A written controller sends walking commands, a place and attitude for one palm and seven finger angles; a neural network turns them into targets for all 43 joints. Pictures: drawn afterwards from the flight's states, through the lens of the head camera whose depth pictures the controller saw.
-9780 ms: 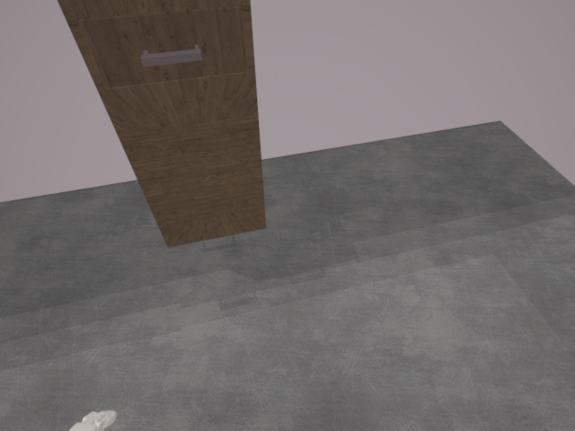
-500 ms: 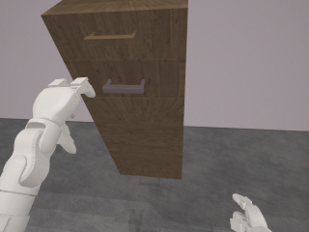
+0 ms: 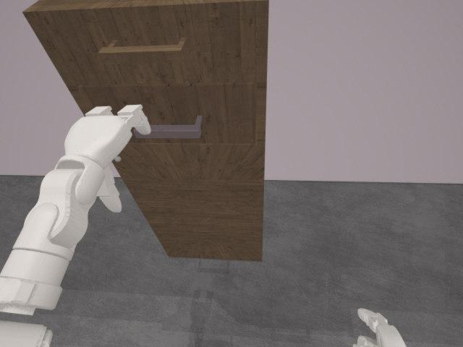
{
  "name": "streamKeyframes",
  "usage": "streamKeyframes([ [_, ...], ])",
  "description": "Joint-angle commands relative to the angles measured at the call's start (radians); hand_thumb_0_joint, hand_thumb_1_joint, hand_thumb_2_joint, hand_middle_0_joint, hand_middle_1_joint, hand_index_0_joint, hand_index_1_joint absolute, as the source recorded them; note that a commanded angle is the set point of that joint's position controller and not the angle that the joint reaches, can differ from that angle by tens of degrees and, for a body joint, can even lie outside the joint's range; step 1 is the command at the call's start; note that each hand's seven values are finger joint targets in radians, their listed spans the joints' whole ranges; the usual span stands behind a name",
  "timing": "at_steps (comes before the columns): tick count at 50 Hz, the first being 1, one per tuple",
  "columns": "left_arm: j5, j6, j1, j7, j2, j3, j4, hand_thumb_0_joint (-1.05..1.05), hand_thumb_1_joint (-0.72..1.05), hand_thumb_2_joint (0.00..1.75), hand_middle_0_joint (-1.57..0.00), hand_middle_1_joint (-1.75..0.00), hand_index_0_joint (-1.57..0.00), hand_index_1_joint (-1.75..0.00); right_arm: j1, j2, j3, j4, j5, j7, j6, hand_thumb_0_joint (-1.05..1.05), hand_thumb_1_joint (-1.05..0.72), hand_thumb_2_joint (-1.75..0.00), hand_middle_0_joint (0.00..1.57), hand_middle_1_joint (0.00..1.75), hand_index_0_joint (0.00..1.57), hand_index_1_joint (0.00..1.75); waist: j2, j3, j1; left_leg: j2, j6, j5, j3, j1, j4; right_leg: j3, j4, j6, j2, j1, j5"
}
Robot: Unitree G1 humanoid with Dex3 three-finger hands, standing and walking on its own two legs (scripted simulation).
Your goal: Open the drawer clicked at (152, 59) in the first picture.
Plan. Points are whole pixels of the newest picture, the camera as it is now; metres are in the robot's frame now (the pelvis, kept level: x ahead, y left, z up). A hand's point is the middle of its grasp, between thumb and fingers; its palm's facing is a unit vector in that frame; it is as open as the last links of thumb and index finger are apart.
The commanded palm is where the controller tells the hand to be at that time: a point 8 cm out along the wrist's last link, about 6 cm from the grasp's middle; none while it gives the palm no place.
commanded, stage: move the hooked fingers above the handle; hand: left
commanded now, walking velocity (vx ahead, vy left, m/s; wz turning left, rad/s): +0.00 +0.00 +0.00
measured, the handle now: (169, 125) +0.55 +0.20 +0.06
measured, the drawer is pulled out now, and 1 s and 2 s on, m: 0.00 0.00 0.00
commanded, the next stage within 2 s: lower the fingers behind the handle in 1.96 s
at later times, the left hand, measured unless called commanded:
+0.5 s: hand (136, 144) +0.43 +0.22 +0.12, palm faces -0.03 -0.05 -1.00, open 13.8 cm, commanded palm +0.41 +0.23 +0.19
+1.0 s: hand (156, 125) +0.49 +0.20 +0.12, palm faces -0.04 -0.04 -1.00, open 13.8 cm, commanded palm +0.47 +0.21 +0.18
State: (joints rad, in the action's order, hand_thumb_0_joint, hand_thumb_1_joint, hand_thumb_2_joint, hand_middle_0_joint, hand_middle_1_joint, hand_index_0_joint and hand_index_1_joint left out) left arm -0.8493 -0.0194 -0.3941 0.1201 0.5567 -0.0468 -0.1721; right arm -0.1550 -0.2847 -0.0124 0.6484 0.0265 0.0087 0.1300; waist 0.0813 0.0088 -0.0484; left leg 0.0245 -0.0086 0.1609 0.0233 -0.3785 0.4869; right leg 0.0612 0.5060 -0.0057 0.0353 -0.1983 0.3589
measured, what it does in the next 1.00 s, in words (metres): stands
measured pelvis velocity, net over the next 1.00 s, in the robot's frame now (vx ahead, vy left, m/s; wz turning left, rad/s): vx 0.01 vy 0.00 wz -0.04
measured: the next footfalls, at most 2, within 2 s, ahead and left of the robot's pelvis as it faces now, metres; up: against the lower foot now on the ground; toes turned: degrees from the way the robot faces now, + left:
none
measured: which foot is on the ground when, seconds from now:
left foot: down 0.00-1.00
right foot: down 0.00-1.00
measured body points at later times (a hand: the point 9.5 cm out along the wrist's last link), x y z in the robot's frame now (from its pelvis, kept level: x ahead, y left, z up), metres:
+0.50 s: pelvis +0.01 -0.01 -0.01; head +0.05 -0.04 +0.44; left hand +0.42 +0.22 +0.18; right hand +0.15 -0.26 -0.13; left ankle +0.05 +0.13 -0.73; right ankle -0.06 -0.12 -0.73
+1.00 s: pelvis +0.01 +0.00 -0.01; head +0.06 -0.02 +0.43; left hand +0.48 +0.20 +0.17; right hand +0.06 -0.28 -0.15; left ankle +0.05 +0.13 -0.73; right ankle -0.06 -0.12 -0.73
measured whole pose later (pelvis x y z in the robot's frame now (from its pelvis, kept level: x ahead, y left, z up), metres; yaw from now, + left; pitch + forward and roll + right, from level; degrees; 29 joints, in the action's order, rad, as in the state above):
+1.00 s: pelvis +0.01 +0.00 -0.01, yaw -2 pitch +10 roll +0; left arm -0.97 0.04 -0.82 0.01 0.56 -0.06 -0.80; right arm -0.30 -0.27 -0.06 0.69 0.04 0.03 0.17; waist 0.05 0.08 0.06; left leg 0.06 -0.02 0.23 0.04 -0.56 0.62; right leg 0.03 0.62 0.00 0.01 -0.39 0.41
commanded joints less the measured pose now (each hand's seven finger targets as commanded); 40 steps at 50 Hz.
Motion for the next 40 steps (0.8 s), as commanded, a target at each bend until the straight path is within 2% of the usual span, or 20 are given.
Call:
streamKeyframes([
  [1, -0.005, -0.005, -0.362, -0.069, 0.263, 0.177, 0.16, 0.0, -0.5, 0.3, -0.3, -1.2, -0.3, -1.2, 0.089, -0.111, -0.038, -0.143, 0.0, 0.0, -0.038, 0.0, -0.9, -0.9, 0.2, 0.3, 0.2, 0.3, -0.066, 0.351, -0.005, -0.058, 0.046, -0.28, 0.013, 0.28, 0.018, -0.008, -0.047, 0.027, -0.06, -0.038, -0.398],
  [3, -0.013, -0.012, -0.388, -0.081, 0.241, 0.153, 0.158, 0.0, -0.5, 0.3, -0.3, -1.2, -0.3, -1.2, 0.084, -0.107, -0.039, -0.14, 0.001, -0.002, -0.037, 0.0, -0.9, -0.9, 0.2, 0.3, 0.2, 0.3, -0.056, 0.354, 0.001, -0.057, 0.048, -0.293, 0.012, 0.284, 0.025, -0.006, -0.035, 0.027, -0.062, -0.055, -0.409],
  [5, -0.024, -0.024, -0.395, -0.091, 0.259, 0.167, 0.143, 0.0, -0.5, 0.3, -0.3, -1.2, -0.3, -1.2, 0.08, -0.11, -0.041, -0.14, 0.002, -0.004, -0.031, 0.0, -0.9, -0.9, 0.2, 0.3, 0.2, 0.3, -0.044, 0.365, -0.003, -0.055, 0.047, -0.302, 0.012, 0.284, 0.03, -0.008, -0.028, 0.029, -0.064, -0.058, -0.409],
  [8, -0.034, -0.042, -0.424, -0.095, 0.245, 0.146, 0.071, 0.0, -0.5, 0.3, -0.3, -1.2, -0.3, -1.2, 0.066, -0.111, -0.043, -0.132, 0.006, 0.0, -0.026, 0.0, -0.9, -0.9, 0.2, 0.3, 0.2, 0.3, -0.063, 0.342, 0.013, -0.053, 0.047, -0.264, 0.016, 0.266, 0.031, -0.007, -0.031, 0.028, -0.068, -0.081, -0.374],
  [10, -0.039, -0.043, -0.464, -0.091, 0.214, 0.106, 0.092, 0.0, -0.5, 0.3, -0.3, -1.2, -0.3, -1.2, 0.061, -0.107, -0.046, -0.14, 0.007, 0.0, -0.026, 0.0, -0.9, -0.9, 0.2, 0.3, 0.2, 0.3, -0.058, 0.368, 0.018, -0.054, 0.051, -0.285, 0.015, 0.286, 0.043, -0.009, -0.022, 0.029, -0.069, -0.09, -0.394],
  [13, -0.044, -0.04, -0.475, -0.085, 0.25, 0.13, 0.065, 0.0, -0.5, 0.3, -0.3, -1.2, -0.3, -1.2, 0.048, -0.111, -0.046, -0.138, 0.005, 0.004, -0.023, 0.0, -0.9, -0.9, 0.2, 0.3, 0.2, 0.3, -0.056, 0.391, 0.017, -0.059, 0.055, -0.301, 0.016, 0.279, 0.055, -0.016, -0.014, 0.029, -0.068, -0.073, -0.431],
  [16, -0.038, -0.038, -0.491, -0.071, 0.249, 0.125, -0.029, 0.0, -0.5, 0.3, -0.3, -1.2, -0.3, -1.2, 0.037, -0.114, -0.043, -0.129, 0.009, 0.012, -0.014, 0.0, -0.9, -0.9, 0.2, 0.3, 0.2, 0.3, -0.105, 0.344, 0.034, -0.062, 0.057, -0.269, 0.027, 0.238, 0.062, -0.018, -0.022, 0.023, -0.064, -0.08, -0.436],
  [19, -0.048, -0.019, -0.558, -0.066, 0.253, 0.11, -0.077, 0.0, -0.5, 0.3, -0.3, -1.2, -0.3, -1.2, 0.023, -0.112, -0.046, -0.124, 0.012, 0.023, -0.008, 0.0, -0.9, -0.9, 0.2, 0.3, 0.2, 0.3, -0.093, 0.337, 0.044, -0.062, 0.059, -0.244, 0.028, 0.228, 0.068, -0.022, -0.015, 0.021, -0.064, -0.104, -0.426],
  [21, -0.051, 0.005, -0.613, -0.066, 0.265, 0.112, -0.085, 0.0, -0.5, 0.3, -0.3, -1.2, -0.3, -1.2, 0.009, -0.114, -0.049, -0.121, 0.01, 0.027, -0.007, 0.0, -0.9, -0.9, 0.2, 0.3, 0.2, 0.3, -0.093, 0.367, 0.052, -0.062, 0.06, -0.254, 0.028, 0.235, 0.078, -0.025, -0.013, 0.023, -0.065, -0.101, -0.426],
  [24, -0.056, 0.04, -0.654, -0.077, 0.249, 0.097, -0.084, 0.0, -0.5, 0.3, -0.3, -1.2, -0.3, -1.2, -0.012, -0.108, -0.06, -0.118, 0.008, 0.028, -0.009, 0.0, -0.9, -0.9, 0.2, 0.3, 0.2, 0.3, -0.033, 0.399, 0.057, -0.061, 0.061, -0.289, 0.024, 0.264, 0.1, -0.029, 0.006, 0.027, -0.068, -0.128, -0.453],
  [25, -0.054, 0.046, -0.659, -0.08, 0.224, 0.079, -0.092, 0.0, -0.5, 0.3, -0.3, -1.2, -0.3, -1.2, -0.022, -0.106, -0.063, -0.114, 0.007, 0.027, -0.007, 0.0, -0.9, -0.9, 0.2, 0.3, 0.2, 0.3, -0.042, 0.411, 0.062, -0.061, 0.062, -0.304, 0.024, 0.269, 0.106, -0.026, 0.011, 0.027, -0.068, -0.131, -0.465],
  [26, -0.048, 0.05, -0.666, -0.081, 0.227, 0.086, -0.108, 0.0, -0.5, 0.3, -0.3, -1.2, -0.3, -1.2, -0.03, -0.107, -0.065, -0.112, 0.007, 0.025, -0.007, 0.0, -0.9, -0.9, 0.2, 0.3, 0.2, 0.3, -0.065, 0.411, 0.065, -0.06, 0.062, -0.307, 0.026, 0.259, 0.11, -0.027, 0.008, 0.026, -0.068, -0.124, -0.472],
  [27, -0.053, 0.05, -0.672, -0.089, 0.254, 0.107, -0.136, 0.0, -0.5, 0.3, -0.3, -1.2, -0.3, -1.2, -0.037, -0.112, -0.066, -0.104, 0.008, 0.024, -0.006, 0.0, -0.9, -0.9, 0.2, 0.3, 0.2, 0.3, -0.053, 0.4, 0.061, -0.058, 0.06, -0.306, 0.023, 0.247, 0.111, -0.027, 0.015, 0.027, -0.069, -0.133, -0.479],
  [30, -0.065, 0.042, -0.689, -0.107, 0.24, 0.097, -0.207, 0.0, -0.5, 0.3, -0.3, -1.2, -0.3, -1.2, -0.047, -0.114, -0.068, -0.096, 0.01, 0.019, 0.006, 0.0, -0.9, -0.9, 0.2, 0.3, 0.2, 0.3, -0.055, 0.382, 0.064, -0.058, 0.057, -0.291, 0.026, 0.218, 0.113, -0.023, 0.024, 0.029, -0.07, -0.151, -0.466],
  [31, -0.066, 0.039, -0.71, -0.108, 0.223, 0.082, -0.218, 0.0, -0.5, 0.3, -0.3, -1.2, -0.3, -1.2, -0.052, -0.114, -0.069, -0.095, 0.01, 0.017, 0.007, 0.0, -0.9, -0.9, 0.2, 0.3, 0.2, 0.3, -0.081, 0.389, 0.068, -0.059, 0.058, -0.29, 0.03, 0.212, 0.117, -0.023, 0.02, 0.029, -0.07, -0.146, -0.463],
  [34, -0.085, 0.034, -0.748, -0.127, 0.267, 0.108, -0.253, 0.0, -0.5, 0.3, -0.3, -1.2, -0.3, -1.2, -0.071, -0.116, -0.073, -0.088, 0.01, 0.018, 0.01, 0.0, -0.9, -0.9, 0.2, 0.3, 0.2, 0.3, -0.058, 0.427, 0.064, -0.058, 0.06, -0.281, 0.032, 0.206, 0.121, -0.032, 0.03, 0.028, -0.069, -0.138, -0.467],
  [36, -0.09, 0.037, -0.777, -0.129, 0.269, 0.105, -0.306, 0.0, -0.5, 0.3, -0.3, -1.2, -0.3, -1.2, -0.083, -0.119, -0.074, -0.081, 0.009, 0.023, 0.013, 0.0, -0.9, -0.9, 0.2, 0.3, 0.2, 0.3, -0.089, 0.421, 0.077, -0.057, 0.061, -0.265, 0.034, 0.184, 0.122, -0.031, 0.027, 0.027, -0.07, -0.14, -0.453],
  [38, -0.099, 0.041, -0.795, -0.135, 0.277, 0.105, -0.349, 0.0, -0.5, 0.3, -0.3, -1.2, -0.3, -1.2, -0.099, -0.121, -0.078, -0.073, 0.012, 0.025, 0.013, 0.0, -0.9, -0.9, 0.2, 0.3, 0.2, 0.3, -0.073, 0.415, 0.083, -0.052, 0.061, -0.251, 0.031, 0.181, 0.124, -0.033, 0.033, 0.025, -0.071, -0.165, -0.44],
  [39, -0.099, 0.044, -0.818, -0.135, 0.243, 0.072, -0.349, 0.0, -0.5, 0.3, -0.3, -1.2, -0.3, -1.2, -0.105, -0.118, -0.078, -0.074, 0.013, 0.026, 0.013, 0.0, -0.9, -0.9, 0.2, 0.3, 0.2, 0.3, -0.075, 0.415, 0.092, -0.052, 0.063, -0.246, 0.033, 0.184, 0.125, -0.036, 0.029, 0.024, -0.071, -0.175, -0.434],
  [40, -0.1, 0.052, -0.846, -0.138, 0.251, 0.077, -0.347, 0.0, -0.5, 0.3, -0.3, -1.2, -0.3, -1.2, -0.117, -0.12, -0.083, -0.07, 0.011, 0.026, 0.011, 0.0, -0.9, -0.9, 0.2, 0.3, 0.2, 0.3, -0.074, 0.425, 0.097, -0.049, 0.062, -0.253, 0.031, 0.191, 0.128, -0.036, 0.032, 0.024, -0.072, -0.179, -0.438],
])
